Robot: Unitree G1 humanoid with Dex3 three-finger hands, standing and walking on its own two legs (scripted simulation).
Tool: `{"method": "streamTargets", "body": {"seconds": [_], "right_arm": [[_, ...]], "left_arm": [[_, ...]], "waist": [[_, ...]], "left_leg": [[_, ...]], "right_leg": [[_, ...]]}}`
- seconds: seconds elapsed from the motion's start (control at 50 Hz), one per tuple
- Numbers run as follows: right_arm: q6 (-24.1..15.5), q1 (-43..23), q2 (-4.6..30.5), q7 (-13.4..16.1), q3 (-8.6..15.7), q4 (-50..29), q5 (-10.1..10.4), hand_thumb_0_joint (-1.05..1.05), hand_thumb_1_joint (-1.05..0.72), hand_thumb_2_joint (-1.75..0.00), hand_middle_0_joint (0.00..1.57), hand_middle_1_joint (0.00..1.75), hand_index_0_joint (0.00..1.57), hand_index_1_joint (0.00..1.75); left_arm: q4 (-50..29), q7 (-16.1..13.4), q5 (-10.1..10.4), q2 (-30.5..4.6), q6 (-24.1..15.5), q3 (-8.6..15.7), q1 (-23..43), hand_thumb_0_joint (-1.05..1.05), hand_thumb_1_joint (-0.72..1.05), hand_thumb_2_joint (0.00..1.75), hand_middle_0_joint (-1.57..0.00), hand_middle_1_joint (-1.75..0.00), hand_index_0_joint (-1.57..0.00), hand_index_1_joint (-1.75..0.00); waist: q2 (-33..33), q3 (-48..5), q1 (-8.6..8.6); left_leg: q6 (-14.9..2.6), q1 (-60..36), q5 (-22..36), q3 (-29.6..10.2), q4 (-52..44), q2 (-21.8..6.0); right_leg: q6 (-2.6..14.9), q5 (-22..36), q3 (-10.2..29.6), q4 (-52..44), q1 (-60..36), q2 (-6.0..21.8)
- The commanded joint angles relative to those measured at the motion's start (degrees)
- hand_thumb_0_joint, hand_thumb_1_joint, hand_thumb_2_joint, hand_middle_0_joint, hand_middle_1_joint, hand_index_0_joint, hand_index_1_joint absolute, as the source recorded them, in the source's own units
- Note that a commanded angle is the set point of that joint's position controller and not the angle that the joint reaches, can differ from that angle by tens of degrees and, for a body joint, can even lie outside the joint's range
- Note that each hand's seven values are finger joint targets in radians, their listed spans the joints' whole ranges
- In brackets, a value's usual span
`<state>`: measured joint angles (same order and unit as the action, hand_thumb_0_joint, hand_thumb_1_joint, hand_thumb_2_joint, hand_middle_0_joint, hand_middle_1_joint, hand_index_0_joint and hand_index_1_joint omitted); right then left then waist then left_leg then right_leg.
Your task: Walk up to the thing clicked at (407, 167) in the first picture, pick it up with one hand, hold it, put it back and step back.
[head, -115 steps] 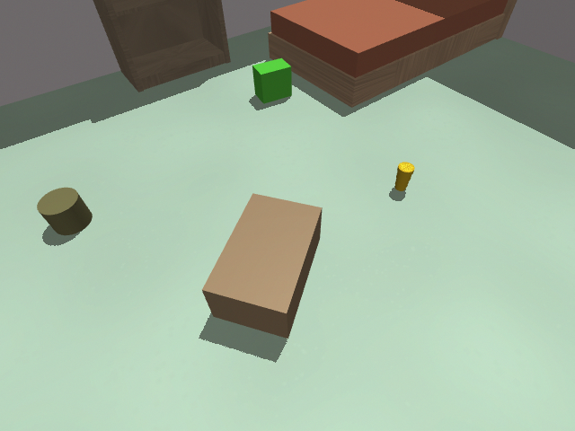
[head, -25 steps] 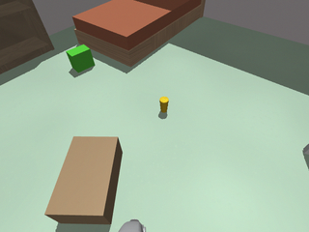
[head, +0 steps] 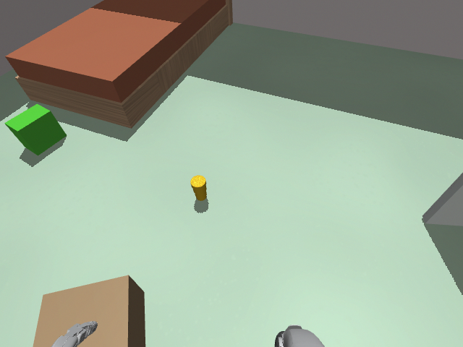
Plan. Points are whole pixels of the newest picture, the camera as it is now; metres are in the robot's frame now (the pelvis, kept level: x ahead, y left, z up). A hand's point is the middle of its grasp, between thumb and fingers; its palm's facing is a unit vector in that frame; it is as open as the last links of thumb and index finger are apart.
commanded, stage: walk up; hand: left
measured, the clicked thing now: (199, 189) +0.94 +0.20 -0.69
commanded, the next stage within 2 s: none
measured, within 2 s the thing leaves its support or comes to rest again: neither
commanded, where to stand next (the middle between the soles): +0.59 -0.01 m, yaw -2 degrees
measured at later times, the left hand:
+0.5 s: hand (111, 307) +0.24 +0.28 -0.15, palm faces -0.05 -0.93 -0.36, open 7.4 cm
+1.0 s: hand (141, 206) +0.47 +0.25 -0.12, palm faces -0.07 -0.90 -0.44, open 7.4 cm
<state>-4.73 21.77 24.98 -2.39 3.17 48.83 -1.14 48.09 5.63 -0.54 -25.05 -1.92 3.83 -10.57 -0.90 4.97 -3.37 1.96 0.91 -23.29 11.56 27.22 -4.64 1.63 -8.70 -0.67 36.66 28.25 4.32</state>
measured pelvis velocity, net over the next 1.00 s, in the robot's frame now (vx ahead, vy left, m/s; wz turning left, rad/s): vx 0.37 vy -0.03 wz -0.07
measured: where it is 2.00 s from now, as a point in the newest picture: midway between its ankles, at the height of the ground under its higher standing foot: (240, 262)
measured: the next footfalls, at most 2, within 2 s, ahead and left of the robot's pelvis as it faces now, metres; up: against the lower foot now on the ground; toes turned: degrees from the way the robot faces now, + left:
right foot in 0.04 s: +0.19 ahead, -0.13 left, +0.00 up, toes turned -3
left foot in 0.48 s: +0.35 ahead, +0.13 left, +0.00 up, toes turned +2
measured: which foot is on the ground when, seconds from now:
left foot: down 0.00-0.06, up 0.08-0.46, down 0.48-0.94, up 0.96-1.00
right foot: up 0.00-0.02, down 0.04-0.52, up 0.54-0.90, down 0.92-1.00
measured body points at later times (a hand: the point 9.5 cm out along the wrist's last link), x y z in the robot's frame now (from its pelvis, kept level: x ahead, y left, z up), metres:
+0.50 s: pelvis +0.21 +0.00 +0.00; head +0.23 +0.01 +0.44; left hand +0.24 +0.32 -0.12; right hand +0.30 -0.33 -0.10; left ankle +0.31 +0.12 -0.73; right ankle +0.15 -0.13 -0.73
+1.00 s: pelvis +0.37 -0.03 -0.01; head +0.37 -0.06 +0.44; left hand +0.47 +0.30 -0.09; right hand +0.38 -0.36 -0.14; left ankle +0.33 +0.11 -0.69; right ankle +0.43 -0.15 -0.73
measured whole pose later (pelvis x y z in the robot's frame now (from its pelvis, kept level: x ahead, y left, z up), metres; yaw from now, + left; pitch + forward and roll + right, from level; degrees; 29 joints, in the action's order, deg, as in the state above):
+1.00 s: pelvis +0.37 -0.03 -0.01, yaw -4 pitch -4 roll +0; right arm -1.1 20.6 25.3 -2.5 2.7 49.9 -0.8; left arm 50.2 2.6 -1.0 -23.2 -5.4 3.9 -15.9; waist 3.7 4.0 -0.3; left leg -2.0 15.8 -27.3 0.2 54.6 -2.8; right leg 0.6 -14.0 -2.8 37.7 20.0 1.8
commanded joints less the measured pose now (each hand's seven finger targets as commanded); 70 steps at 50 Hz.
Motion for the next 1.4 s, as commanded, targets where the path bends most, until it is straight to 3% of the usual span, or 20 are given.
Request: {"method": "streamTargets", "body": {"seconds": [0.0,0.02,0.06,0.08,0.18,0.36,0.46,0.48,0.5,0.52,0.64,0.86,0.9,0.92,0.96,1.06,1.2,1.3,1.34,1.38], "right_arm": [[-0.9,-4.1,13.7,1.0,4.2,-5.8,0.5,0.00,-0.90,-0.90,0.20,0.30,0.20,0.30],[-0.8,-1.0,10.6,0.9,3.0,-5.7,0.5,0.00,-0.90,-0.90,0.20,0.30,0.20,0.30],[-0.1,2.9,9.4,1.0,1.9,-5.9,1.3,0.00,-0.90,-0.90,0.20,0.30,0.20,0.30],[0.2,0.2,13.4,1.5,2.9,-5.2,0.9,0.00,-0.90,-0.90,0.20,0.30,0.20,0.30],[1.2,0.7,9.6,0.7,2.4,-2.6,1.2,0.00,-0.90,-0.90,0.20,0.30,0.20,0.30],[0.5,-9.9,8.3,-1.5,3.5,-5.6,-0.3,0.00,-0.90,-0.90,0.20,0.30,0.20,0.30],[-1.2,-0.9,10.9,-0.8,5.2,-1.6,-0.4,0.00,-0.90,-0.90,0.20,0.30,0.20,0.30],[-1.4,4.4,14.2,-0.2,6.3,-0.7,-1.0,0.00,-0.90,-0.90,0.20,0.30,0.20,0.30],[-1.8,5.0,17.6,0.2,6.8,-2.4,-1.5,0.00,-0.90,-0.90,0.20,0.30,0.20,0.30],[-1.5,3.2,18.8,0.2,6.9,-3.3,0.3,0.00,-0.90,-0.90,0.20,0.30,0.20,0.30],[-1.5,-2.6,13.2,0.7,4.1,-4.0,1.2,0.00,-0.90,-0.90,0.20,0.30,0.20,0.30],[0.2,-7.6,13.4,-0.4,3.8,-7.0,0.9,0.00,-0.90,-0.90,0.20,0.30,0.20,0.30],[0.5,-3.0,7.6,-0.4,1.7,-6.7,0.7,0.00,-0.90,-0.90,0.20,0.30,0.20,0.30],[0.8,-0.5,4.6,-0.3,0.6,-7.1,0.9,0.00,-0.90,-0.90,0.20,0.30,0.20,0.30],[1.7,-1.7,12.4,0.7,2.7,-5.4,0.7,0.00,-0.90,-0.90,0.20,0.30,0.20,0.30],[2.3,0.4,10.8,-0.4,3.1,-1.9,1.2,0.00,-0.90,-0.90,0.20,0.30,0.20,0.30],[2.4,-7.3,9.3,-2.2,3.8,-4.2,0.0,0.00,-0.90,-0.90,0.20,0.30,0.20,0.30],[1.1,0.4,9.4,-0.3,4.4,0.2,-0.1,0.00,-0.90,-0.90,0.20,0.30,0.20,0.30],[0.4,2.0,16.8,0.9,5.8,-0.8,-0.8,0.00,-0.90,-0.90,0.20,0.30,0.20,0.30],[1.0,-0.8,19.1,0.9,6.6,-1.7,1.2,0.00,-0.90,-0.90,0.20,0.30,0.20,0.30]], "left_arm": [[-1.7,-1.0,0.0,-10.7,-2.1,3.6,-5.6,0.00,0.90,0.90,-0.20,-0.30,-0.20,-0.30],[0.1,-1.8,-0.2,-13.3,-2.6,4.9,-12.0,0.00,0.90,0.90,-0.20,-0.30,-0.20,-0.30],[-1.4,-3.2,0.4,-20.2,-3.2,6.3,-14.9,0.00,0.90,0.90,-0.20,-0.30,-0.20,-0.30],[-1.9,-3.4,1.3,-20.0,-2.9,6.2,-12.2,0.00,0.90,0.90,-0.20,-0.30,-0.20,-0.30],[-3.1,-4.4,1.6,-12.7,-3.8,3.5,-6.2,0.00,0.90,0.90,-0.20,-0.30,-0.20,-0.30],[-4.6,-3.8,0.0,-14.0,-4.8,3.5,-8.1,0.00,0.90,0.90,-0.20,-0.30,-0.20,-0.30],[-4.7,-3.7,0.0,-11.7,-4.3,2.0,-7.9,0.00,0.90,0.90,-0.20,-0.30,-0.20,-0.30],[-5.1,-3.8,0.4,-8.8,-4.3,1.1,-9.4,0.00,0.90,0.90,-0.20,-0.30,-0.20,-0.30],[-5.1,-3.8,1.1,-5.0,-4.1,0.0,-12.0,0.00,0.90,0.90,-0.20,-0.30,-0.20,-0.30],[-3.3,-4.9,0.4,-11.4,-3.3,1.6,-12.5,0.00,0.90,0.90,-0.20,-0.30,-0.20,-0.30],[-0.4,-3.6,0.9,-10.1,-2.8,1.6,-11.5,0.00,0.90,0.90,-0.20,-0.30,-0.20,-0.30],[1.5,-2.5,-0.2,-10.6,-3.3,3.6,-11.5,0.00,0.90,0.90,-0.20,-0.30,-0.20,-0.30],[2.6,-4.0,-0.7,-14.6,-4.4,5.3,-17.6,0.00,0.90,0.90,-0.20,-0.30,-0.20,-0.30],[1.3,-4.7,-0.7,-18.4,-5.1,5.7,-18.0,0.00,0.90,0.90,-0.20,-0.30,-0.20,-0.30],[-0.8,-4.7,0.6,-18.8,-4.6,5.0,-12.0,0.00,0.90,0.90,-0.20,-0.30,-0.20,-0.30],[-1.6,-5.3,0.7,-14.2,-4.9,3.5,-8.5,0.00,0.90,0.90,-0.20,-0.30,-0.20,-0.30],[-3.5,-5.1,-0.2,-15.4,-5.0,3.8,-7.9,0.00,0.90,0.90,-0.20,-0.30,-0.20,-0.30],[-3.3,-5.4,0.1,-11.1,-3.2,1.1,-6.1,0.00,0.90,0.90,-0.20,-0.30,-0.20,-0.30],[-3.3,-5.3,0.8,-4.4,-2.4,-1.0,-11.9,0.00,0.90,0.90,-0.20,-0.30,-0.20,-0.30],[-0.7,-6.7,0.0,-12.5,-1.4,0.8,-10.7,0.00,0.90,0.90,-0.20,-0.30,-0.20,-0.30]], "waist": [[1.5,-5.7,6.36],[-7.3,-10.9,9.18],[-16.3,-11.7,9.13],[-12.1,-9.2,9.21],[-6.0,-3.6,3.43],[-5.7,-1.0,6.25],[2.4,-7.6,0.02],[12.0,-10.8,-2.59],[19.8,-11.6,-1.35],[12.5,-10.3,-1.04],[9.4,-1.5,2.79],[5.1,-2.2,6.80],[-11.3,-7.3,9.92],[-18.8,-5.7,8.50],[-9.0,-1.2,7.00],[-7.3,-1.2,4.08],[-7.6,-0.2,5.41],[0.8,-6.1,-0.03],[20.0,-6.6,1.23],[12.6,-3.9,0.91]], "left_leg": [[-9.32,12.1,23.4,-4.9,6.2,-9.9],[-7.76,16.0,21.4,-3.1,21.2,-5.5],[-3.59,35.0,-7.1,-7.6,39.8,4.1],[-3.54,35.5,-6.5,-10.8,43.7,1.1],[-3.86,26.4,3.1,-13.7,37.0,-1.8],[-1.52,24.4,11.3,-10.4,11.3,-2.1],[-4.47,0.3,12.4,-7.4,1.9,2.9],[-7.23,-6.8,3.1,-16.6,-3.2,-3.6],[-12.48,-12.6,-4.7,-40.8,-9.5,-17.4],[-17.77,-9.1,-10.7,-48.0,-12.3,-22.2],[-13.30,8.0,19.0,-19.5,-10.2,-10.9],[-11.68,22.8,-3.9,-14.7,-2.7,-8.3],[-8.24,28.8,1.8,-7.3,22.3,-0.6],[-4.56,37.3,-6.5,-8.8,35.3,6.1],[-4.07,38.3,-6.0,-14.2,38.2,1.7],[-3.25,31.1,3.7,-16.0,31.3,0.1],[-1.87,24.8,9.2,-11.7,13.9,-1.8],[-3.03,4.3,13.6,-7.2,3.7,3.7],[-9.50,-0.2,4.2,-38.1,-8.5,-13.9],[-18.04,6.3,0.2,-45.1,-11.1,-20.3]], "right_leg": [[1.76,1.4,-3.0,-4.5,-22.1,-3.0],[2.67,-3.5,-0.5,-7.4,-31.8,-3.4],[11.60,-11.3,39.1,-19.7,-39.5,17.8],[14.94,-10.5,41.0,-19.9,-35.5,18.8],[10.16,14.1,14.3,-17.6,-17.9,8.5],[11.28,-3.9,10.7,-19.5,-13.7,8.5],[6.73,1.0,5.3,-2.3,-6.0,4.4],[4.59,0.9,0.8,12.6,-0.8,-0.3],[1.06,-19.8,-0.8,24.2,11.7,-7.4],[1.51,-23.0,2.6,29.0,13.0,-4.9],[-0.21,-11.4,3.0,20.5,2.9,0.3],[-0.70,-0.6,-3.0,-3.1,-20.5,-2.4],[1.55,-14.7,7.7,-13.1,-32.3,2.1],[5.24,-17.2,31.8,-21.2,-32.2,15.7],[13.70,-19.9,37.2,-23.4,-24.8,20.4],[9.97,-2.6,13.0,-20.2,-18.2,10.5],[10.85,-12.5,8.2,-20.6,-12.6,11.3],[5.88,-1.4,0.5,0.3,-5.3,6.5],[0.05,-21.4,-2.3,22.2,7.5,-5.2],[1.13,-23.9,2.5,28.7,7.6,-1.2]]}}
